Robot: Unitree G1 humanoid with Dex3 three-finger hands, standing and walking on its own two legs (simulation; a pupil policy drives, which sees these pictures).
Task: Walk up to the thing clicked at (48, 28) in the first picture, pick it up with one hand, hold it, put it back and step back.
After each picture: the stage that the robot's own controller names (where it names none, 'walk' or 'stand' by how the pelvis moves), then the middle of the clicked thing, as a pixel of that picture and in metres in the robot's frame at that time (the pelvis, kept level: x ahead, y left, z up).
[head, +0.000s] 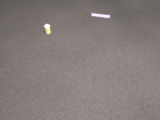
stand; (47, 29) +1.87 +0.45 -0.72
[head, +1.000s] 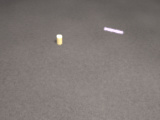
walk; (59, 39) +1.75 +0.18 -0.70
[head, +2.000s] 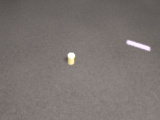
walk; (71, 58) +1.18 +0.03 -0.71
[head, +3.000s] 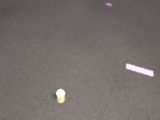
walk; (60, 96) +0.75 +0.12 -0.71
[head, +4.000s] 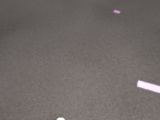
walk; out of the picture +0.54 +0.17 -0.70
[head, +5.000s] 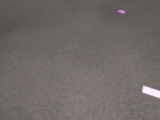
stand; out of the picture +0.46 +0.15 -0.71
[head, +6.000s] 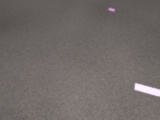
stand; out of the picture +0.44 +0.18 -0.72
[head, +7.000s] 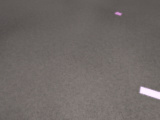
stand; out of the picture +0.46 +0.16 -0.73
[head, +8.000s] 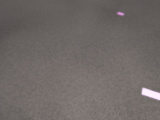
stand; out of the picture +0.45 +0.15 -0.73
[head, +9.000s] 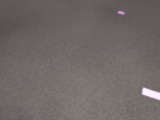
go down; out of the picture +0.44 +0.15 -0.73
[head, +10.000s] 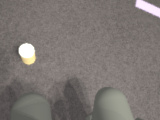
go down; (27, 54) +0.53 +0.19 -0.35
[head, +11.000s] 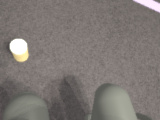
close in; (20, 51) +0.52 +0.21 -0.30
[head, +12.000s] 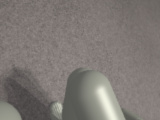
close in; out of the picture +0.51 +0.27 -0.23
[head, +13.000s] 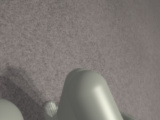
close; out of the picture +0.50 +0.27 -0.24
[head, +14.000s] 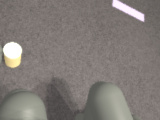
lift; (12, 55) +0.50 +0.22 -0.28
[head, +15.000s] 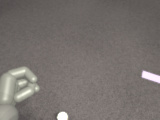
hold; (62, 119) +0.47 +0.11 -0.62
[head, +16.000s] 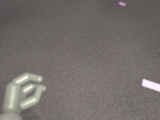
hold; out of the picture +0.45 +0.12 -0.68
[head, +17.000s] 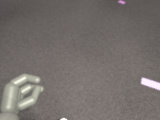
hold; out of the picture +0.46 +0.12 -0.68
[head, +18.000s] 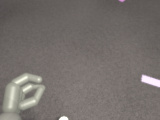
crouch; out of the picture +0.46 +0.12 -0.66
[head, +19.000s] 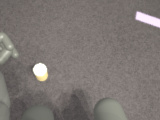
crouch; (41, 72) +0.51 +0.15 -0.41
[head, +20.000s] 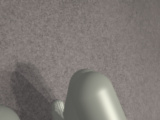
lower; out of the picture +0.49 +0.24 -0.25
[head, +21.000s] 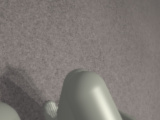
lower; out of the picture +0.49 +0.25 -0.25
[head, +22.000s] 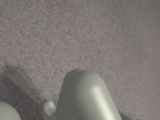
lower; out of the picture +0.49 +0.25 -0.25
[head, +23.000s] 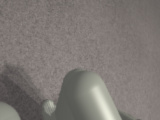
lower; out of the picture +0.49 +0.25 -0.26
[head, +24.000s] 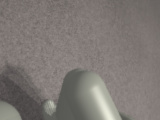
lower; out of the picture +0.49 +0.25 -0.26
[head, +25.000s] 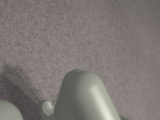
open; out of the picture +0.54 +0.26 -0.26
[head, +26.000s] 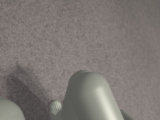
stand; out of the picture +0.59 +0.26 -0.28
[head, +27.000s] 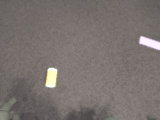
stand; (51, 77) +0.58 +0.16 -0.55
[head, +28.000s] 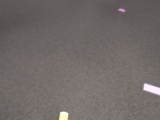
stand; out of the picture +0.55 +0.15 -0.69
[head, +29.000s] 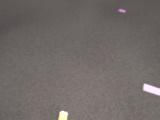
stand; out of the picture +0.56 +0.15 -0.69
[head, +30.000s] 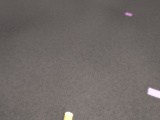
stand; out of the picture +0.57 +0.14 -0.74
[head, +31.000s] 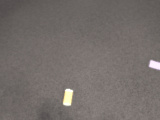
walk; (67, 97) +0.61 +0.18 -0.71
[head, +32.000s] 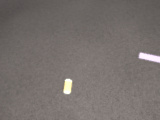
walk; (67, 86) +0.79 +0.20 -0.73
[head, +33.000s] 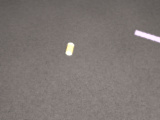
walk; (69, 49) +1.15 +0.12 -0.72
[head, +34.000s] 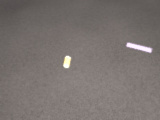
stand; (67, 62) +1.21 +0.15 -0.74
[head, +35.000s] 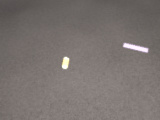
stand; (65, 63) +1.23 +0.17 -0.75
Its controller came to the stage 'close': yes
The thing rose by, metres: 0.01
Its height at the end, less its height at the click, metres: -0.02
